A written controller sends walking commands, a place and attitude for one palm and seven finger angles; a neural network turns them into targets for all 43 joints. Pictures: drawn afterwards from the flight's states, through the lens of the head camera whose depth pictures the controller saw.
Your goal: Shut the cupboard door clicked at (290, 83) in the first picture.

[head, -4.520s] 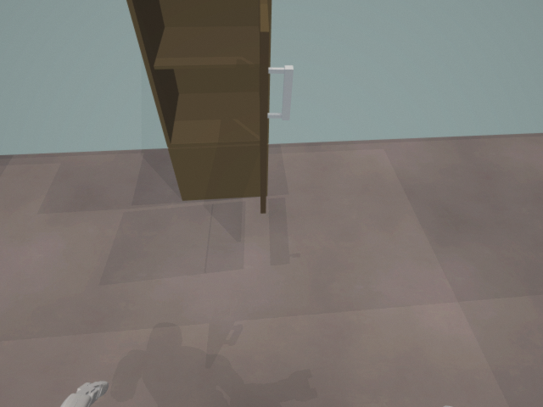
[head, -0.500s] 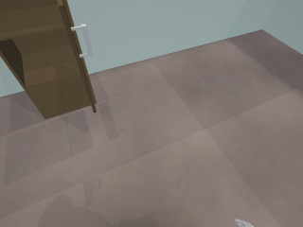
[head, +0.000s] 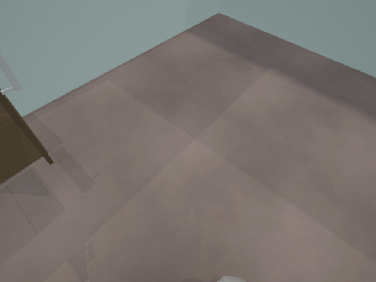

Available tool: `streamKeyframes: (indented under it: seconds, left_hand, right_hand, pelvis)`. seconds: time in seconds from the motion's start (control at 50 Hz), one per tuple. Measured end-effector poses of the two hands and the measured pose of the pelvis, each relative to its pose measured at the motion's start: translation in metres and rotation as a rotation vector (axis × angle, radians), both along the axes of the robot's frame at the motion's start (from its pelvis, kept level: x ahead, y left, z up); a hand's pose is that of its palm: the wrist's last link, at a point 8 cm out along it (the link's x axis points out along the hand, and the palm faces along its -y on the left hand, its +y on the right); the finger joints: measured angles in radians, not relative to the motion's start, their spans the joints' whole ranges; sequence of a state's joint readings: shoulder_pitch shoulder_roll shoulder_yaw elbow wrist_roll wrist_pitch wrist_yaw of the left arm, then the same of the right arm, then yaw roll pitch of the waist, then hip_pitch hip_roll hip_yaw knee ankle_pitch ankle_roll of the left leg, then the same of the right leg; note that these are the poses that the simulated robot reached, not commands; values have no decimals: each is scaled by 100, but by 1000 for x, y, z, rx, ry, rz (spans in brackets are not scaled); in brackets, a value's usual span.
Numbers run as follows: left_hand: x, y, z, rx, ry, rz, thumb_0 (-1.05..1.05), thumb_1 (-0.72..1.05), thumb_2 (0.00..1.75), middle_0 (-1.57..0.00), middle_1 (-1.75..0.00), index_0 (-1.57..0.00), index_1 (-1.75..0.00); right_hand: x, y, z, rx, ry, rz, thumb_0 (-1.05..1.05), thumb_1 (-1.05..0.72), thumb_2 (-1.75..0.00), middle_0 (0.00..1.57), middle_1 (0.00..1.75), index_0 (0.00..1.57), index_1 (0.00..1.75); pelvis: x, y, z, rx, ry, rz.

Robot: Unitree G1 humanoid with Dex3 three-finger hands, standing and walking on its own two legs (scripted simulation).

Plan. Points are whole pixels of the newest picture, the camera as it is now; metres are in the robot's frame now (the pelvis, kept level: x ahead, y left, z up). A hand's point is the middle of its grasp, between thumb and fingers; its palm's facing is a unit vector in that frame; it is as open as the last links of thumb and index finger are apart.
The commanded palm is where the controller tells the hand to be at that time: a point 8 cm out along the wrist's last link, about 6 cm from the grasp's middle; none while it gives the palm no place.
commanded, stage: walk around to get in front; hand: left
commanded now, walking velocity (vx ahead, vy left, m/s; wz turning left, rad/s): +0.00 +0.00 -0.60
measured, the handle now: out of the picture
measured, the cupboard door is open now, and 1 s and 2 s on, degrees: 86 86 86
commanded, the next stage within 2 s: none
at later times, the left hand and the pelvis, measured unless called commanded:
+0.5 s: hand out of the picture +0.14 +0.15 -0.17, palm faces -0.26 -0.94 -0.23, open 7.4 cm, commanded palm none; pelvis +0.00 -0.01 -0.01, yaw -17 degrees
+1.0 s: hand (133, 264) +0.18 +0.13 -0.17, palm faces -0.56 -0.80 -0.21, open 7.4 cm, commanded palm none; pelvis -0.01 +0.02 +0.00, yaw -36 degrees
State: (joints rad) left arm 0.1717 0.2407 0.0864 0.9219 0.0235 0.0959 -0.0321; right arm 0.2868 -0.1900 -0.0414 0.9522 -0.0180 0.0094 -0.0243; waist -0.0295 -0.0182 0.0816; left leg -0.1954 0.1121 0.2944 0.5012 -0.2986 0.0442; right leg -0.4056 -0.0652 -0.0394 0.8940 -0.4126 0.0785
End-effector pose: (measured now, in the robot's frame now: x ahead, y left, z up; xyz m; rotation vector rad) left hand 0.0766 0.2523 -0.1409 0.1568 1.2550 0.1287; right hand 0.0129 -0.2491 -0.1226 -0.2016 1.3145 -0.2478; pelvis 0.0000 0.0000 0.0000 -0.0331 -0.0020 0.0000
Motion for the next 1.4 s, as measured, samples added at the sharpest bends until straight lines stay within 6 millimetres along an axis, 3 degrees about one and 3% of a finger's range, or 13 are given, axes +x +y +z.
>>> streamKeyframes:
  seconds: [0.16,0.22,0.32,0.44,0.56,0.7,0.82,0.94,1.1,1.14,1.28,1.4]
  left_hand:
    - [67,-52,8,54,-137,-179,1,90,90,-20,-30,-20,-30]
    - [74,-62,18,69,-160,-195,0,90,89,-20,-30,-20,-30]
    - [76,-70,23,69,-143,-238,0,90,89,-20,-30,-20,-30]
    - [72,-62,13,44,-98,-280,0,90,89,-20,-30,-20,-30]
    - [73,-35,-12,13,-44,-296,0,90,89,-20,-30,-20,-30]
    - [83,-15,-11,-5,8,-365,1,90,89,-20,-30,-20,-30]
    - [94,-15,-5,2,34,-435,1,90,90,-20,-30,-20,-30]
    - [115,-47,0,15,24,-549,1,91,90,-20,-30,-19,-30]
    - [147,-126,9,43,-127,-733,1,90,90,-20,-30,-20,-30]
    - [148,-139,15,44,-156,-751,0,90,90,-20,-30,-20,-30]
    - [146,-160,26,39,-144,-813,0,90,89,-20,-30,-20,-30]
    - [146,-158,16,6,-98,-849,0,90,89,-20,-30,-20,-30]
  right_hand:
    - [-59,-38,-35,40,77,-158,1,-90,-89,21,30,20,30]
    - [-59,-43,-33,46,74,-185,1,-90,-89,20,30,20,29]
    - [-38,-47,-21,44,-22,-207,1,-91,-89,20,30,20,29]
    - [-10,-42,-9,11,-119,-222,1,-90,-90,20,30,20,29]
    - [4,-24,3,-59,-189,-238,1,-90,-89,20,30,20,29]
    - [-25,7,21,-84,-160,-298,1,-90,-89,21,30,21,30]
    - [-59,26,19,-66,-131,-406,1,-90,-89,21,30,21,30]
    - [-107,41,2,-16,-82,-542,1,-90,-89,21,30,21,30]
    - [-183,44,-40,68,-9,-709,1,-90,-89,21,30,21,30]
    - [-194,43,-41,77,16,-734,1,-90,-89,20,30,20,30]
    - [-192,28,-22,43,-45,-788,1,-91,-90,20,30,20,29]
    - [-176,19,-8,-16,-100,-796,1,-90,-90,20,30,20,29]
  pelvis:
    - [-3,-29,-18,18,5,-112]
    - [-4,-35,-13,23,-2,-140]
    - [-5,-38,-4,38,-3,-200]
    - [-4,-26,-3,33,5,-270]
    - [1,1,-12,11,19,-329]
    - [3,21,0,-11,9,-426]
    - [5,27,4,-13,9,-504]
    - [-1,23,0,2,6,-591]
    - [-20,-1,-19,34,2,-702]
    - [-22,-4,-17,32,-2,-712]
    - [-25,-11,-2,53,-7,-793]
    - [-14,-7,-1,36,2,-848]
